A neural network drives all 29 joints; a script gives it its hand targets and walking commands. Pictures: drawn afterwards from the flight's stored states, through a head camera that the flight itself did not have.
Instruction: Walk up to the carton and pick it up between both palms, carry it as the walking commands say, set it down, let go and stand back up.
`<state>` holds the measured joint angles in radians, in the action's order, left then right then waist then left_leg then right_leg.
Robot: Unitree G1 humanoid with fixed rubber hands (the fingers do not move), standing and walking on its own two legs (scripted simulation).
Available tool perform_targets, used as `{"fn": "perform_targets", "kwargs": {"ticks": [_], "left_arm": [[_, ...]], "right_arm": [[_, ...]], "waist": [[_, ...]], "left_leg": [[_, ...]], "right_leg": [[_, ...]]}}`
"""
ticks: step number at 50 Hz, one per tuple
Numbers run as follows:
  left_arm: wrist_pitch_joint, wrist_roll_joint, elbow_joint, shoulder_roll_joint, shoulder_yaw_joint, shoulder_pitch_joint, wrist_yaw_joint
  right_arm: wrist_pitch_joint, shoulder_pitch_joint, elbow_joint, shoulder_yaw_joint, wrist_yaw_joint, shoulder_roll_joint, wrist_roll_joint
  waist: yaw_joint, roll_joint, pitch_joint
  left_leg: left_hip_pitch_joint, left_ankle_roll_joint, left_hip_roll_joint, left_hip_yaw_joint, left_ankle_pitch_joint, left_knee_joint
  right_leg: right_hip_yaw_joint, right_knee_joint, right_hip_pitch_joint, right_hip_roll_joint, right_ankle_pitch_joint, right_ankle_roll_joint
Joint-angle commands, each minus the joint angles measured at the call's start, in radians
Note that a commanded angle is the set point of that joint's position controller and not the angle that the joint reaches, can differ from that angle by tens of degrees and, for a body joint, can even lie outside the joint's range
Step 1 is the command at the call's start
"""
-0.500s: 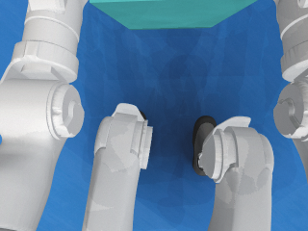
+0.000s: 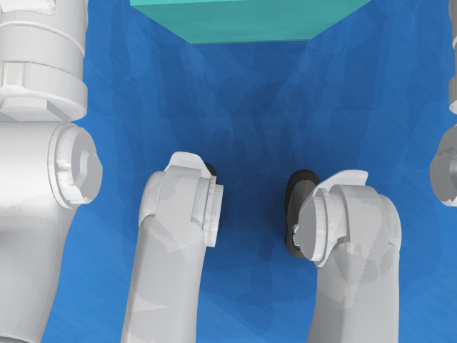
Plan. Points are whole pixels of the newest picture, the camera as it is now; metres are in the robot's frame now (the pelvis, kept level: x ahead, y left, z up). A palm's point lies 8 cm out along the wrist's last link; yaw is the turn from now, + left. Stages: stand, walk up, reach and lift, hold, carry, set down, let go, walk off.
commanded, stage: set down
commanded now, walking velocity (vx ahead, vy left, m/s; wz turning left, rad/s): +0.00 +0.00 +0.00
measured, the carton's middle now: out of the picture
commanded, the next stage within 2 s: let go in 1.08 s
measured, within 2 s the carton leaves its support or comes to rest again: neither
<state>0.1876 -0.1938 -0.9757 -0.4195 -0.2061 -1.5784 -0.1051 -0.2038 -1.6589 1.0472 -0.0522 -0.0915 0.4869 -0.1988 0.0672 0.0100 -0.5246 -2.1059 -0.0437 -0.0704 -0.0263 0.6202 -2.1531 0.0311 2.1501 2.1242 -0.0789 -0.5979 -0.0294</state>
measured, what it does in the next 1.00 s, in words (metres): rises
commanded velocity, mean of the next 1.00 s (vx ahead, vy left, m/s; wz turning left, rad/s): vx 0.00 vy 0.00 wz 0.00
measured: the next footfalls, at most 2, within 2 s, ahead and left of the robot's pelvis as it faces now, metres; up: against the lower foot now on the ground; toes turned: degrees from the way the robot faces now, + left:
none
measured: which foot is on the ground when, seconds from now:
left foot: down 0.00-1.00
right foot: down 0.00-1.00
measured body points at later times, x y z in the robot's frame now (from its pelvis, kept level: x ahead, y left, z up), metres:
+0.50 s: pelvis -0.01 +0.00 +0.12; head +0.37 +0.02 +0.34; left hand +0.58 +0.24 +0.00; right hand +0.63 -0.16 +0.00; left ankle +0.11 +0.12 -0.36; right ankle +0.11 -0.12 -0.36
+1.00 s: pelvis +0.00 +0.00 +0.26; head +0.38 +0.01 +0.50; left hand +0.58 +0.25 +0.14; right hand +0.62 -0.17 +0.14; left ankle +0.11 +0.12 -0.36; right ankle +0.11 -0.12 -0.36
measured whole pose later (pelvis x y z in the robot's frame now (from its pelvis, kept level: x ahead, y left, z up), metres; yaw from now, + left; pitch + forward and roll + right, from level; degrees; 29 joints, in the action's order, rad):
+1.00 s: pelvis +0.00 +0.00 +0.26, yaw +0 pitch +30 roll +1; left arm 0.33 -0.11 -0.79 -0.41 -0.30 -1.48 -0.04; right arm -0.34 -1.58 0.90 -0.17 -0.03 0.47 -0.09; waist 0.07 0.02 -0.52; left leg -1.34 -0.03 -0.05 -0.05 0.33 -1.15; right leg 0.06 1.16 1.36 -0.05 -0.32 -0.01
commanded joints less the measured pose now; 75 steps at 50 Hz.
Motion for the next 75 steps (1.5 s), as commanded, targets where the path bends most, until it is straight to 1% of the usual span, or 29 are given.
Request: {"fn": "perform_targets", "kwargs": {"ticks": [1,3,9,12,14,17,22,25,27,32,33,34,37,42,44,45,48,50,54,56,58,59,61,62,65,68,69,72,75], "left_arm": [[0.002,0.012,0.178,-0.188,-0.029,-0.304,-0.010],[0.016,0.023,0.181,-0.183,-0.042,-0.294,-0.012],[0.040,0.029,0.245,-0.159,-0.044,-0.308,-0.003],[0.061,0.033,0.219,-0.187,-0.063,-0.320,0.000],[0.080,0.020,0.207,-0.166,-0.041,-0.308,0.006],[0.098,0.029,0.256,-0.173,-0.051,-0.320,0.006],[0.130,0.025,0.315,-0.193,-0.055,-0.347,0.008],[0.144,0.034,0.314,-0.207,-0.075,-0.331,0.010],[0.151,0.039,0.313,-0.203,-0.070,-0.334,0.015],[0.157,0.037,0.337,-0.181,-0.058,-0.290,0.024],[0.155,0.054,0.344,-0.212,-0.095,-0.284,0.025],[0.158,0.047,0.343,-0.196,-0.088,-0.271,0.028],[0.148,0.048,0.375,-0.192,-0.090,-0.245,0.040],[0.131,0.071,0.348,-0.187,-0.112,-0.216,0.052],[0.124,0.071,0.358,-0.152,-0.091,-0.208,0.059],[0.118,0.081,0.345,-0.184,-0.113,-0.219,0.060],[0.104,0.073,0.355,-0.140,-0.105,-0.196,0.066],[0.098,0.106,0.262,-0.121,-0.116,-0.169,0.071],[0.069,0.165,0.234,-0.091,-0.155,-0.124,0.080],[0.060,0.201,0.233,-0.057,-0.158,-0.113,0.086],[0.061,0.230,0.218,-0.019,-0.160,-0.036,0.096],[0.055,0.253,0.207,-0.011,-0.169,0.015,0.105],[0.041,0.301,0.219,-0.031,-0.188,0.141,0.119],[0.031,0.315,0.240,-0.035,-0.189,0.169,0.130],[0.001,0.334,0.361,-0.020,-0.171,0.312,0.136],[-0.019,0.300,0.484,0.012,-0.130,0.403,0.146],[-0.021,0.304,0.484,0.022,-0.125,0.462,0.149],[-0.036,0.292,0.457,0.057,-0.103,0.684,0.165],[-0.069,0.267,0.469,0.083,-0.073,0.772,0.180]], "right_arm": [[-0.004,-0.376,-0.179,-0.043,-0.007,0.150,0.022],[-0.015,-0.378,-0.198,-0.072,-0.011,0.169,0.049],[-0.039,-0.375,-0.204,-0.077,0.005,0.143,0.038],[-0.060,-0.390,-0.194,-0.081,0.005,0.154,0.050],[-0.075,-0.384,-0.175,-0.097,0.010,0.170,0.062],[-0.090,-0.402,-0.207,-0.090,0.020,0.158,0.049],[-0.116,-0.418,-0.246,-0.103,0.021,0.190,0.058],[-0.130,-0.418,-0.257,-0.096,0.022,0.181,0.060],[-0.137,-0.428,-0.279,-0.103,0.022,0.180,0.057],[-0.143,-0.382,-0.283,-0.108,0.029,0.171,0.063],[-0.145,-0.368,-0.285,-0.114,0.028,0.178,0.073],[-0.143,-0.360,-0.294,-0.123,0.026,0.186,0.087],[-0.142,-0.335,-0.324,-0.109,0.035,0.152,0.072],[-0.125,-0.297,-0.323,-0.118,0.044,0.147,0.083],[-0.119,-0.275,-0.321,-0.134,0.049,0.143,0.097],[-0.119,-0.270,-0.308,-0.124,0.053,0.144,0.089],[-0.102,-0.265,-0.320,-0.139,0.058,0.135,0.106],[-0.089,-0.237,-0.218,-0.163,0.070,0.127,0.126],[-0.057,-0.224,-0.201,-0.174,0.088,0.073,0.168],[-0.047,-0.195,-0.184,-0.208,0.089,0.060,0.217],[-0.044,-0.105,-0.166,-0.226,0.088,0.019,0.260],[-0.038,-0.034,-0.143,-0.248,0.082,0.008,0.289],[-0.029,0.107,-0.192,-0.264,0.053,-0.030,0.325],[-0.024,0.133,-0.217,-0.267,0.042,-0.064,0.324],[0.002,0.292,-0.349,-0.278,0.028,-0.081,0.340],[0.018,0.394,-0.455,-0.242,0.027,-0.134,0.328],[0.025,0.414,-0.511,-0.252,0.029,-0.109,0.325],[0.040,0.616,-0.510,-0.200,0.042,-0.172,0.312],[0.067,0.729,-0.504,-0.189,0.058,-0.188,0.299]], "waist": [[0.048,0.041,1.776],[0.031,0.048,1.787],[0.045,0.021,1.814],[0.039,0.047,1.842],[0.021,0.021,1.847],[0.046,0.009,1.878],[0.027,0.023,1.997],[0.045,0.045,2.021],[0.046,0.024,2.001],[0.043,0.021,2.045],[0.046,0.048,2.067],[0.026,0.044,2.075],[0.049,0.051,2.083],[0.056,0.043,2.037],[0.033,0.023,2.020],[0.046,0.026,2.010],[0.034,0.037,1.970],[0.040,0.022,1.840],[0.061,0.048,1.742],[0.038,0.032,1.677],[0.018,0.051,1.641],[0.006,0.027,1.624],[0.019,0.059,1.660],[0.034,0.049,1.623],[0.026,0.015,1.698],[0.016,0.025,1.653],[0.015,-0.012,1.653],[0.011,0.028,1.526],[0.004,0.007,1.394]], "left_leg": [[0.756,0.017,0.018,0.091,-0.519,0.233],[0.751,0.018,0.017,0.087,-0.501,0.254],[0.758,0.018,0.005,0.093,-0.502,0.355],[0.773,0.022,0.002,0.094,-0.489,0.397],[0.816,0.021,0.001,0.091,-0.461,0.440],[0.860,0.016,-0.007,0.093,-0.481,0.496],[0.963,0.016,-0.010,0.091,-0.499,0.577],[0.974,0.017,-0.014,0.098,-0.499,0.629],[0.971,0.016,-0.012,0.096,-0.473,0.672],[1.083,0.015,-0.017,0.086,-0.544,0.766],[1.094,0.012,-0.021,0.096,-0.550,0.777],[1.103,0.012,-0.017,0.087,-0.566,0.799],[1.131,0.016,-0.025,0.090,-0.622,0.862],[1.226,0.025,-0.020,0.074,-0.671,0.960],[1.302,0.022,-0.017,0.061,-0.709,1.004],[1.318,0.021,-0.014,0.075,-0.698,1.018],[1.325,0.018,-0.012,0.062,-0.703,1.083],[1.316,0.015,-0.006,0.057,-0.663,1.123],[1.230,0.009,-0.003,0.058,-0.652,1.165],[1.231,0.001,0.006,0.057,-0.626,1.197],[1.254,-0.006,0.008,0.056,-0.658,1.216],[1.262,-0.009,0.002,0.057,-0.669,1.221],[1.271,-0.002,-0.005,0.080,-0.701,1.233],[1.259,0.005,-0.012,0.090,-0.714,1.246],[1.389,0.013,-0.010,0.086,-0.871,1.256],[1.433,0.012,-0.003,0.074,-0.882,1.294],[1.510,0.010,0.002,0.059,-0.930,1.301],[1.555,0.019,0.016,0.043,-0.899,1.336],[1.569,0.021,0.030,0.023,-0.876,1.372]], "right_leg": [[-0.095,-0.167,-0.785,0.007,0.426,0.016],[-0.090,-0.198,-0.798,0.005,0.425,0.020],[-0.084,-0.288,-0.844,-0.005,0.431,0.032],[-0.085,-0.339,-0.867,-0.010,0.414,0.031],[-0.097,-0.377,-0.871,-0.017,0.376,0.035],[-0.092,-0.432,-0.909,-0.020,0.380,0.037],[-0.101,-0.519,-0.999,-0.026,0.400,0.039],[-0.090,-0.575,-1.074,-0.025,0.411,0.038],[-0.080,-0.619,-1.092,-0.019,0.398,0.035],[-0.075,-0.710,-1.181,-0.023,0.458,0.032],[-0.068,-0.736,-1.211,-0.026,0.470,0.032],[-0.072,-0.747,-1.241,-0.023,0.508,0.029],[-0.050,-0.803,-1.341,-0.022,0.584,0.025],[-0.039,-0.904,-1.376,-0.016,0.608,0.017],[-0.038,-0.957,-1.379,-0.021,0.631,0.020],[-0.029,-0.986,-1.398,-0.017,0.613,0.020],[-0.019,-1.042,-1.464,-0.013,0.645,0.018],[-0.026,-1.079,-1.389,-0.011,0.591,0.015],[-0.033,-1.108,-1.390,-0.007,0.611,0.007],[-0.045,-1.140,-1.362,-0.006,0.569,0.006],[-0.061,-1.166,-1.356,-0.009,0.592,0.005],[-0.055,-1.178,-1.366,-0.006,0.615,0.004],[-0.046,-1.201,-1.472,-0.001,0.702,-0.010],[-0.045,-1.212,-1.485,0.004,0.727,-0.019],[-0.042,-1.230,-1.521,-0.003,0.848,-0.020],[-0.038,-1.277,-1.535,-0.002,0.825,-0.013],[-0.044,-1.296,-1.493,-0.011,0.807,-0.011],[-0.040,-1.352,-1.492,-0.006,0.764,-0.011],[-0.028,-1.397,-1.442,-0.001,0.707,-0.012]]}}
